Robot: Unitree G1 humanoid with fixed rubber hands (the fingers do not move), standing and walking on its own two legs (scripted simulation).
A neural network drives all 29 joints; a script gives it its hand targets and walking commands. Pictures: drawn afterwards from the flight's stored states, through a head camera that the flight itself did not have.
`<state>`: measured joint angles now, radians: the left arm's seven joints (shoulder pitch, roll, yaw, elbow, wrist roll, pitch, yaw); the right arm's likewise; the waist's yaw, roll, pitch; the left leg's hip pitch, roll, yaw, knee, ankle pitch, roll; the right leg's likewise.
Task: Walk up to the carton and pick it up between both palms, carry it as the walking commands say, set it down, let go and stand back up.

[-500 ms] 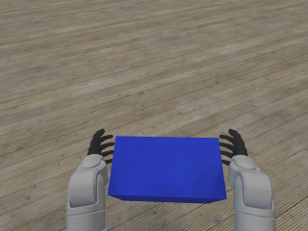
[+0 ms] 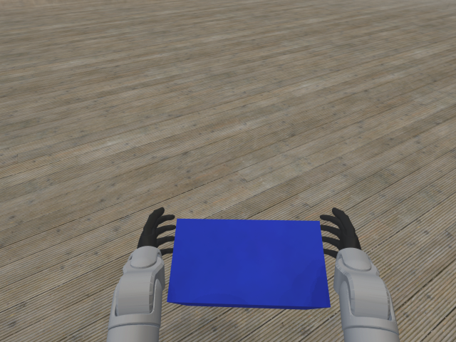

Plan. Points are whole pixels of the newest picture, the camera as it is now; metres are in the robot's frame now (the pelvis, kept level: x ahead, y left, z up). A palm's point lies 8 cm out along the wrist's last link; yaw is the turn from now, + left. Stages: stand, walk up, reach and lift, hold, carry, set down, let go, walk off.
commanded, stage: hold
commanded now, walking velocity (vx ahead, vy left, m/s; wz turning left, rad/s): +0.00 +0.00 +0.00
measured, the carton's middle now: (246, 267) +0.30 -0.02 -0.05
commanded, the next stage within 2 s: set down in 0.26 s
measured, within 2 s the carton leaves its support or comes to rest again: neither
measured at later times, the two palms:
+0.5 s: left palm (136, 252) +0.28 +0.18 +0.04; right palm (329, 246) +0.28 -0.17 +0.04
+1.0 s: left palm (147, 266) +0.30 +0.18 -0.03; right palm (321, 253) +0.30 -0.17 -0.02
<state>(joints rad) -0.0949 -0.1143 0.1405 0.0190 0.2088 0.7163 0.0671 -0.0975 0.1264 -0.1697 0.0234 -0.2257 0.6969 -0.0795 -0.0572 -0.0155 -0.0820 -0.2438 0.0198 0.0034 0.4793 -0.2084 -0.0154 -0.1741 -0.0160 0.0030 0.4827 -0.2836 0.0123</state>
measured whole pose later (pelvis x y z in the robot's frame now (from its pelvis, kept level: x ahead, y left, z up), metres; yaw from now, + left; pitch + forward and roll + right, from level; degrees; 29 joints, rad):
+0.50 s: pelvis -0.01 +0.01 +0.00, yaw -1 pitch -3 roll +0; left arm -0.34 -0.12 0.37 0.37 0.36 0.73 -0.05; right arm -0.37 0.13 -0.35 0.44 -0.37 0.69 0.08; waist -0.01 -0.01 -0.07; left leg -0.22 0.01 0.00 0.45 -0.18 0.00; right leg -0.16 -0.01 0.03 0.46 -0.25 0.01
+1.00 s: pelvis +0.01 +0.00 +0.00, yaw -1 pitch +4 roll +0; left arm -0.27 -0.12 0.36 0.41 0.36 0.50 -0.07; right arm -0.34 0.13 -0.38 0.47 -0.37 0.45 0.09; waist -0.01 -0.01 0.01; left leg -0.34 0.01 0.00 0.45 -0.19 -0.01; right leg -0.28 -0.01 0.03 0.46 -0.26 0.01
